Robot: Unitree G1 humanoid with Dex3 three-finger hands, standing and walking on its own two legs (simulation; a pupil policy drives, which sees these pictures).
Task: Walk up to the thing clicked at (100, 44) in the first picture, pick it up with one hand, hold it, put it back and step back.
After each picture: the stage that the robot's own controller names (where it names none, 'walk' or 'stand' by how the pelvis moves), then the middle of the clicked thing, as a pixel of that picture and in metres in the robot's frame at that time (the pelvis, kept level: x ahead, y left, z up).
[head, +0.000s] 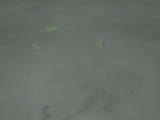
stand; (100, 43) +1.66 -0.26 -0.65
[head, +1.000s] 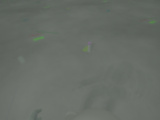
walk; (89, 47) +1.55 +0.11 -0.63
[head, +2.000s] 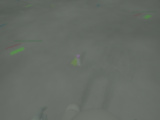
walk; (78, 60) +1.00 +0.27 -0.65
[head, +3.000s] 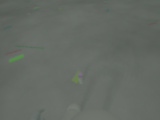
walk; (80, 78) +0.66 +0.18 -0.65
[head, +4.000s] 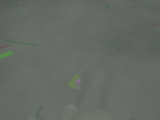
stand; (78, 84) +0.49 +0.12 -0.62
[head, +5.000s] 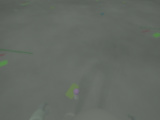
stand; (76, 94) +0.41 +0.12 -0.65
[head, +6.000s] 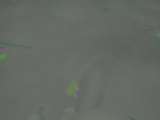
stand; (76, 92) +0.40 +0.10 -0.64
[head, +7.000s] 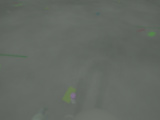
stand; (73, 98) +0.36 +0.15 -0.66
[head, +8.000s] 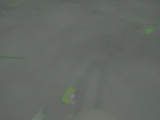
stand; (72, 99) +0.33 +0.16 -0.66
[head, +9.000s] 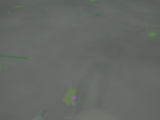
stand; (73, 100) +0.34 +0.15 -0.66
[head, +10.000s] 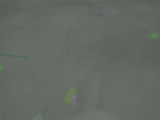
stand; (74, 100) +0.34 +0.14 -0.66
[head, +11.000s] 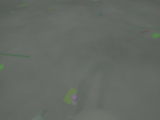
stand; (74, 99) +0.34 +0.14 -0.66
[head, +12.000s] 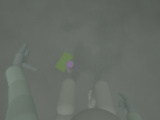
go down; (70, 67) +0.42 +0.13 -0.38
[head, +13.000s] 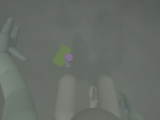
go down; (68, 61) +0.45 +0.14 -0.29
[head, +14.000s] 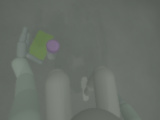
close in; (52, 51) +0.45 +0.17 -0.19
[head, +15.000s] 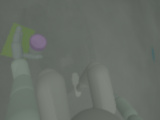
close; (36, 48) +0.45 +0.19 -0.17
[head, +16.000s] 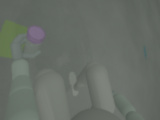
close; (33, 44) +0.46 +0.20 -0.17
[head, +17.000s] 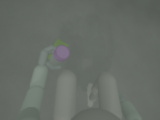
lift; (56, 59) +0.37 +0.22 -0.06
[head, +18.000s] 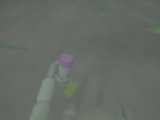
hold; (64, 72) +0.31 +0.16 +0.09
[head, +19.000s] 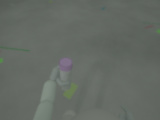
hold; (66, 75) +0.30 +0.15 +0.05
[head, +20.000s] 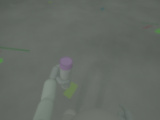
crouch; (65, 74) +0.30 +0.16 +0.05
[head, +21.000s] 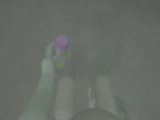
crouch; (61, 52) +0.45 +0.15 -0.04
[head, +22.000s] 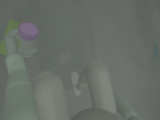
lower; (27, 43) +0.47 +0.22 -0.18
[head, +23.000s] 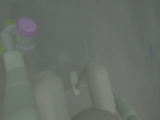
lower; (25, 39) +0.48 +0.23 -0.16
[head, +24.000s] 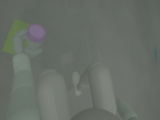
lower; (34, 43) +0.46 +0.21 -0.17
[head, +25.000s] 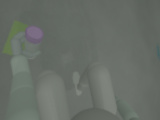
lower; (32, 45) +0.46 +0.22 -0.17
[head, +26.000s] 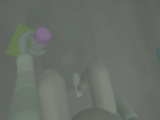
loosen; (38, 44) +0.46 +0.20 -0.15
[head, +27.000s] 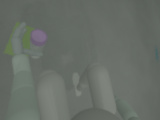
withdraw; (37, 46) +0.46 +0.20 -0.18
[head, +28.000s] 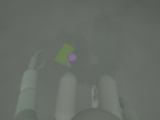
walk; (70, 61) +0.45 +0.14 -0.27
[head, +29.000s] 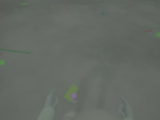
stand; (74, 98) +0.36 +0.13 -0.59
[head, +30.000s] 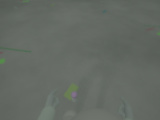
stand; (74, 97) +0.36 +0.14 -0.60
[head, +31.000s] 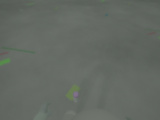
stand; (76, 97) +0.38 +0.13 -0.63
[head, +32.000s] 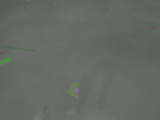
walk; (76, 93) +0.39 +0.13 -0.65
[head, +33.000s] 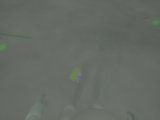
walk; (79, 77) +0.54 +0.07 -0.64
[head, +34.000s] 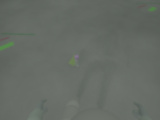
walk; (77, 61) +0.82 +0.21 -0.62
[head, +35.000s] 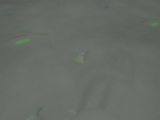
stand; (82, 58) +1.06 +0.14 -0.63
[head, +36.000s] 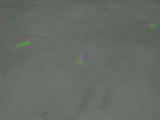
stand; (82, 60) +1.06 +0.14 -0.66
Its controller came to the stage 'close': yes
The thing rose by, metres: 0.70
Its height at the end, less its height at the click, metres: +0.00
